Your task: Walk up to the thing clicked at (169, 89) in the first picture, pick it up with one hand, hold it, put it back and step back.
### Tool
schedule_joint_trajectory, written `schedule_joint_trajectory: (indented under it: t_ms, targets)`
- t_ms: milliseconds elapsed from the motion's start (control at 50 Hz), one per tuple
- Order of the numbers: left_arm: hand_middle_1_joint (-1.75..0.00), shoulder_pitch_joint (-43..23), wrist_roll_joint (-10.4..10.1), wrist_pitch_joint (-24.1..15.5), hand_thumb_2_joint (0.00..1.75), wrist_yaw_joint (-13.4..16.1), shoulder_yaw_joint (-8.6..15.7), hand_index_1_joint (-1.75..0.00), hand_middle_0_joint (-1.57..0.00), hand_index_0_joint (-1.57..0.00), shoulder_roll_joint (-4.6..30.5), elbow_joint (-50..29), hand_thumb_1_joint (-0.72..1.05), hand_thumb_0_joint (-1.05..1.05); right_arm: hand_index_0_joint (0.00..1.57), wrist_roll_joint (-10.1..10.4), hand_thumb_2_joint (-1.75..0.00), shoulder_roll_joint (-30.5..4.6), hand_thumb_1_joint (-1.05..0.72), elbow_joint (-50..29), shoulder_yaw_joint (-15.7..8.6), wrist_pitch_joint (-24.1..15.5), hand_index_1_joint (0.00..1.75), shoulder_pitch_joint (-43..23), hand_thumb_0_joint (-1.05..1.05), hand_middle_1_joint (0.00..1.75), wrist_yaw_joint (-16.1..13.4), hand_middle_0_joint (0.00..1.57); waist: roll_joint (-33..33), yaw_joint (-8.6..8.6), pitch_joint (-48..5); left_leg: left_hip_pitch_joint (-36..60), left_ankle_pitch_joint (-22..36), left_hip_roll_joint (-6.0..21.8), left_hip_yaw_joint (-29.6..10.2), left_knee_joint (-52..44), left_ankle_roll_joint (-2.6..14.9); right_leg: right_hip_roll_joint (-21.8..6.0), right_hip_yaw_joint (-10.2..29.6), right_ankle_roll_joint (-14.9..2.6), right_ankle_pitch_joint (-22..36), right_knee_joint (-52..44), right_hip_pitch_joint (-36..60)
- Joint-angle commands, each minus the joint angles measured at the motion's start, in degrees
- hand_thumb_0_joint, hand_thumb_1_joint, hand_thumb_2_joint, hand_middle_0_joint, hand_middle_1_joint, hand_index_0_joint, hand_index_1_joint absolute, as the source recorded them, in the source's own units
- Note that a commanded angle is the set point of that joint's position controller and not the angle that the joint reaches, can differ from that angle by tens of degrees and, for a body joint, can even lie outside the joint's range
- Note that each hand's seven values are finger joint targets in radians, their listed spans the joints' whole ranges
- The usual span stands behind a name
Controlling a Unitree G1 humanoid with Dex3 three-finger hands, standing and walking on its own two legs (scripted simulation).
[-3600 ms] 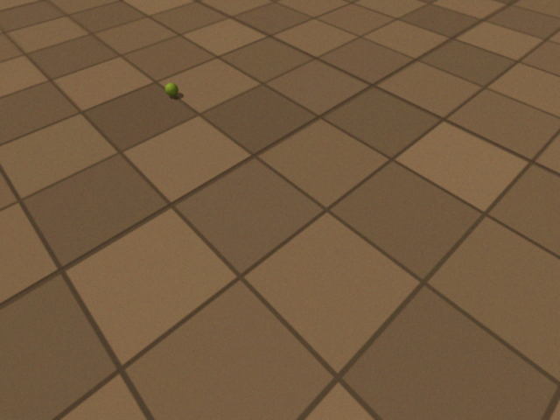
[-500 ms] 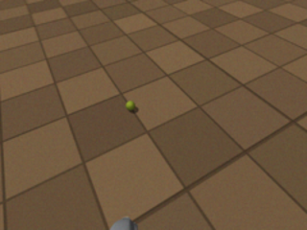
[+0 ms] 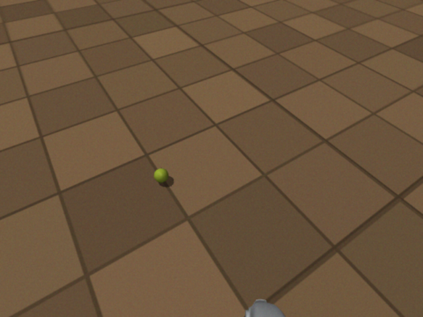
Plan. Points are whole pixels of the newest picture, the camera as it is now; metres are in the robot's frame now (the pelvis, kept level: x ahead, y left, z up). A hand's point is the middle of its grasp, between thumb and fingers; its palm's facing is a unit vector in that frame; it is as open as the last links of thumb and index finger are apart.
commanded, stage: walk up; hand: left
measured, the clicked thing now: (161, 175) +0.96 +0.26 -0.73
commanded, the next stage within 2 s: none
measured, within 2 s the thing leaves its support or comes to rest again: neither
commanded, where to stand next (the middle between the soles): +0.58 +0.01 m, yaw +1 degrees
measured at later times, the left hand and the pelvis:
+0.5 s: hand (80, 297) +0.21 +0.29 -0.15, palm faces +0.03 -0.93 -0.37, open 7.3 cm; pelvis +0.20 +0.00 -0.01, yaw +3 degrees
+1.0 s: hand (110, 192) +0.46 +0.27 -0.13, palm faces -0.03 -0.91 -0.42, open 7.3 cm; pelvis +0.37 -0.01 -0.01, yaw +1 degrees
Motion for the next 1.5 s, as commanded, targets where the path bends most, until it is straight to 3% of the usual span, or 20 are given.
schedule_joint_trajectory:
  t_ms: [0,40,80,100,200,340,440,460,500,620,760,900,920,960,1080,1280,1300,1340,1360,1480]
  targets:
    - [-0.30,1.60,0.32,-1.84,0.90,0.79,3.69,-0.30,-0.20,-0.20,10.68,-2.18,0.90,0.00,0.20,0.25,-0.90,-15.11,-0.90,-5.53,-4.22,-1.13,0.30,-5.37,0.00,0.30,-0.89,0.20,6.61,3.13,-0.26,-12.34,-5.63,11.58,-8.02,-6.67,9.72,2.91,-3.87,-0.39,3.74,-5.84,14.36]
    - [-0.30,7.59,0.64,-2.75,0.90,1.78,5.01,-0.30,-0.20,-0.20,13.17,-0.38,0.90,0.00,0.20,-0.26,-0.90,-11.49,-0.90,-5.21,-2.76,-0.76,0.30,-2.56,0.00,0.30,-0.94,0.20,-2.07,6.06,-4.25,-17.10,1.16,7.31,-4.34,10.14,7.06,4.70,-2.59,-1.79,-3.49,-8.96,27.78]
    - [-0.30,14.68,0.15,-3.78,0.90,3.19,6.47,-0.30,-0.20,-0.20,21.73,-0.79,0.90,0.00,0.20,0.36,-0.90,-9.17,-0.90,-6.44,-1.73,-0.71,0.30,-1.77,0.00,0.30,-1.21,0.20,-17.86,8.51,-5.40,-33.80,-12.20,-4.52,-2.63,38.30,1.71,-17.77,39.27,-11.08,-16.07,-28.20,34.26]
    - [-0.30,10.68,-0.73,-3.53,0.90,3.28,5.87,-0.30,-0.20,-0.20,21.04,-2.18,0.90,0.00,0.20,-0.37,-0.90,-12.91,-0.90,-5.35,-2.81,0.07,0.30,-4.18,0.00,0.30,-2.02,0.20,-9.04,7.17,-2.28,-34.06,-11.97,0.45,-9.05,41.32,1.44,-20.04,39.55,-14.27,-16.86,-27.10,28.08]
    - [-0.30,2.81,-0.75,-3.64,0.90,3.77,3.95,-0.30,-0.20,-0.20,14.27,-4.57,0.90,0.00,0.20,0.28,-0.90,-11.38,-0.90,-0.35,-3.17,1.11,0.30,1.38,0.00,0.30,-0.52,0.20,-8.92,1.94,-0.29,-24.27,0.77,2.77,-9.34,31.55,0.65,-7.70,10.31,-10.27,-1.39,-25.76,17.40]
    - [-0.30,4.34,-0.04,-3.66,0.90,3.54,4.40,-0.30,-0.20,-0.20,15.05,-6.53,0.90,0.00,0.20,-0.82,-0.90,-9.00,-0.90,-3.55,-3.28,0.82,0.30,-7.34,0.00,0.30,1.21,0.20,-7.03,4.27,0.80,-20.21,6.68,3.65,-5.06,10.31,-0.47,-8.53,4.69,-11.88,-3.51,-24.16,16.88]
    - [-0.30,0.96,-0.05,-2.76,0.90,3.60,3.45,-0.30,-0.20,-0.20,14.53,-7.73,0.90,0.00,0.20,-0.98,-0.90,-11.06,-0.90,-0.99,-4.56,0.02,0.30,0.03,0.00,0.30,0.73,0.20,-1.27,-1.77,-2.13,0.16,5.82,0.39,-1.50,5.68,1.16,-7.36,1.79,-9.06,-5.18,-12.47,6.60]
    - [-0.30,2.51,0.38,-2.58,0.90,3.57,2.41,-0.30,-0.20,-0.20,11.89,-7.71,0.90,0.00,0.20,-0.89,-0.90,-13.58,-0.90,1.10,-5.62,-0.35,0.30,6.54,0.00,0.30,0.02,0.20,6.59,-4.91,-6.08,9.94,0.54,0.18,-4.46,3.47,2.83,-4.02,-1.28,-7.25,0.61,1.60,2.73]
    - [-0.30,5.87,-0.87,-2.02,0.90,4.20,2.08,-0.30,-0.20,-0.20,10.26,-7.49,0.90,0.00,0.20,0.01,-0.90,-21.14,-0.90,-1.44,-7.10,-1.02,0.30,9.46,0.00,0.30,-1.02,0.20,18.11,-5.01,-7.43,14.73,-11.21,22.42,-46.51,-15.19,12.85,8.55,0.01,-2.59,-19.46,28.25,-13.40]
    - [-0.30,8.57,-0.80,-0.72,0.90,3.32,2.33,-0.30,-0.20,-0.20,11.06,-2.20,0.90,0.00,0.20,0.21,-0.90,-13.44,-0.90,-3.97,-4.11,-1.49,0.30,-1.28,0.00,0.30,-1.74,0.20,10.86,1.47,-0.10,-4.36,8.03,12.41,-14.71,-12.52,10.25,0.73,3.91,-0.94,-6.01,20.11,-2.59]
    - [-0.30,0.05,0.39,-0.28,0.90,1.51,2.86,-0.30,-0.20,-0.20,10.09,-4.56,0.90,0.00,0.20,0.04,-0.90,-15.37,-0.90,-5.02,-4.69,-1.39,0.30,0.42,0.00,0.30,-1.36,0.20,9.72,-0.65,2.80,-5.06,-7.65,13.50,-14.34,-16.63,12.38,-0.21,0.58,0.30,-0.55,4.12,-2.64]
    - [-0.30,4.12,0.35,-2.65,0.90,2.55,3.46,-0.30,-0.20,-0.20,10.29,-2.57,0.90,0.00,0.20,-0.02,-0.90,-12.27,-0.90,-6.20,-3.17,-0.18,0.30,0.02,0.00,0.30,-1.39,0.20,2.28,3.34,-3.58,-7.03,11.18,9.40,-7.22,2.66,8.05,5.14,-2.15,-1.66,1.63,-12.14,19.93]
    - [-0.30,9.35,0.49,-3.14,0.90,3.25,4.49,-0.30,-0.20,-0.20,12.41,-1.23,0.90,0.00,0.20,0.01,-0.90,-9.47,-0.90,-6.19,-2.21,-0.16,0.30,2.01,0.00,0.30,-1.43,0.20,-5.47,5.68,-7.84,-10.50,11.30,5.67,-4.19,16.00,6.25,2.74,2.14,-3.00,-1.83,-15.60,28.88]
    - [-0.30,11.48,-0.17,-3.21,0.90,3.89,5.80,-0.30,-0.20,-0.20,19.93,-2.11,0.90,0.00,0.20,-0.05,-0.90,-11.14,-0.90,-6.56,-2.23,0.46,0.30,0.65,0.00,0.30,-1.92,0.20,-12.57,6.91,-6.06,-29.73,-13.68,-2.35,-5.10,35.16,2.14,-17.58,37.60,-14.08,-11.87,-24.68,32.76]
    - [-0.30,3.61,-0.63,-3.01,0.90,4.28,3.77,-0.30,-0.20,-0.20,14.00,-5.82,0.90,0.00,0.20,-0.14,-0.90,-10.76,-0.90,-1.76,-2.68,1.79,0.30,3.61,0.00,0.30,-0.88,0.20,-7.72,1.91,-0.56,-22.99,-2.46,2.47,-7.79,28.19,0.39,-7.59,11.94,-11.70,2.01,-23.65,18.18]
    - [-0.30,-1.86,-0.53,-0.65,0.90,5.23,1.22,-0.30,-0.20,-0.20,11.20,-6.79,0.90,0.00,0.20,-0.53,-0.90,-8.13,-0.90,0.73,-2.61,1.28,0.30,-0.11,0.00,0.30,-2.28,0.20,-2.39,-0.42,-3.79,0.19,12.00,-0.63,-3.40,4.09,0.24,-4.34,2.32,-8.07,9.13,-7.68,4.02]
    - [-0.30,-1.15,-0.72,-0.22,0.90,5.39,0.57,-0.30,-0.20,-0.20,9.50,-6.46,0.90,0.00,0.20,-0.79,-0.90,-9.70,-0.90,1.03,-2.83,0.99,0.30,0.53,0.00,0.30,-2.80,0.20,1.35,-1.03,-4.15,1.73,12.88,1.62,-6.05,-0.08,1.42,-1.86,0.70,-5.72,4.71,-3.41,3.11]
    - [-0.30,3.75,-0.94,0.55,0.90,5.37,0.38,-0.30,-0.20,-0.20,8.87,-6.26,0.90,0.00,0.20,-0.52,-0.90,-19.19,-0.90,-0.32,-5.06,0.42,0.30,3.01,0.00,0.30,-2.67,0.20,14.22,-1.09,-5.19,3.77,-5.55,20.40,-35.78,-11.94,12.46,7.67,-1.97,-2.19,-23.07,15.43,-6.59]
    - [-0.30,3.71,-0.13,0.87,0.90,5.97,1.35,-0.30,-0.20,-0.20,12.05,-4.31,0.90,0.00,0.20,-0.17,-0.90,-19.63,-0.90,-0.31,-5.62,0.73,0.30,1.05,0.00,0.30,-2.62,0.20,12.49,-0.92,-3.33,0.57,-12.45,22.01,-39.00,-12.64,15.56,4.60,2.16,-2.10,-23.04,20.53,-6.42]
    - [-0.30,5.57,0.04,0.69,0.90,5.01,1.59,-0.30,-0.20,-0.20,9.45,0.00,0.90,0.00,0.20,-0.93,-0.90,-13.84,-0.90,-1.99,-3.10,1.14,0.30,-5.98,0.00,0.30,-3.10,0.20,13.86,1.34,-3.59,-8.29,4.87,12.03,-17.97,-6.57,10.99,3.42,0.32,-0.84,-13.73,7.43,5.26]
